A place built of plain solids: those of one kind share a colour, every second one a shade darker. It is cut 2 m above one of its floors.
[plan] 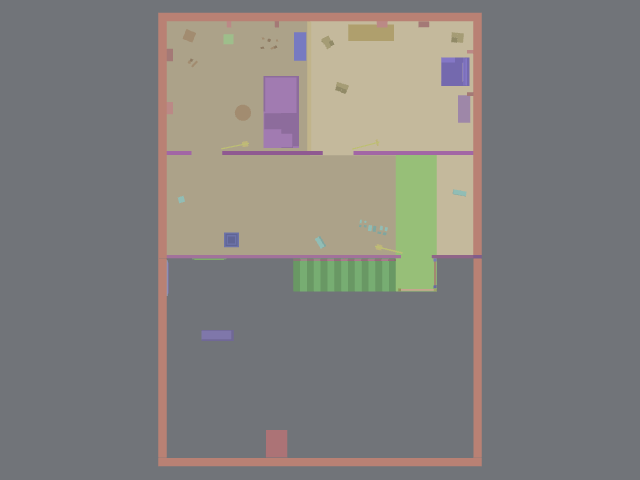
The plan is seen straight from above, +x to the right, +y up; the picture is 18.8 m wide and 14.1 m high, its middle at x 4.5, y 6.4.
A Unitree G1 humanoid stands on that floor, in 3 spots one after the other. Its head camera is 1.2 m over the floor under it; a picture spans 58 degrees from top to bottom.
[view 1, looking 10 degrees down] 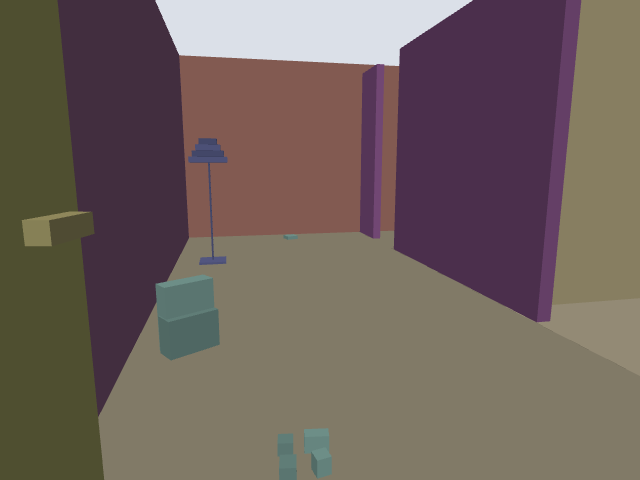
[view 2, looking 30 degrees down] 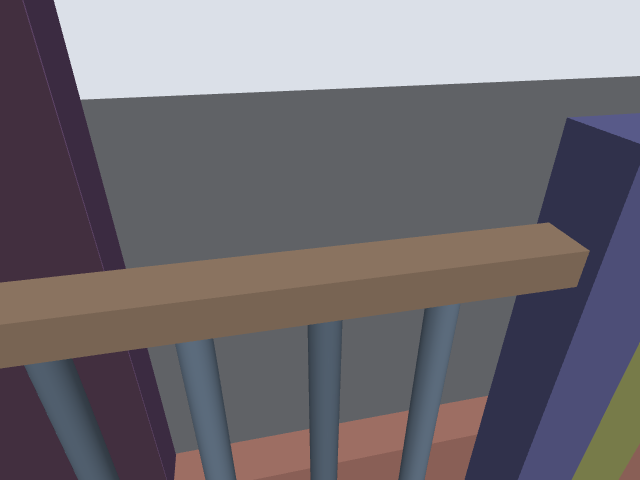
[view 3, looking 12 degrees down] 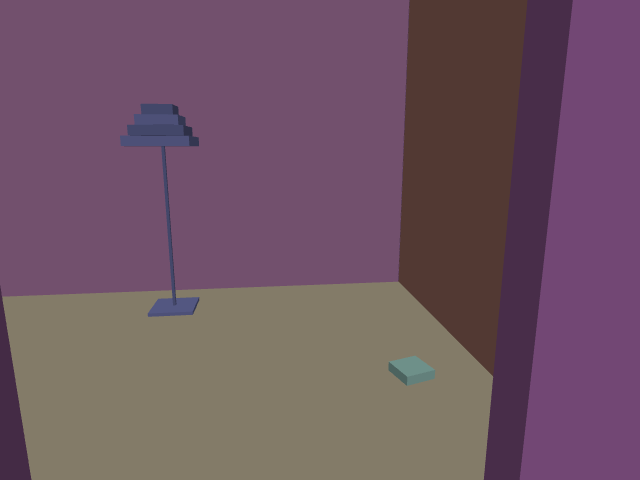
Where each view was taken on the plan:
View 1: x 7.33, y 6.61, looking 168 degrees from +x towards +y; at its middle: upper_floor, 6.92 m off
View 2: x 7.58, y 5.37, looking -12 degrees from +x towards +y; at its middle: ground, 8.19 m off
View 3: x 1.18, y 9.66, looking -97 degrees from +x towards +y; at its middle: stair_wall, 3.81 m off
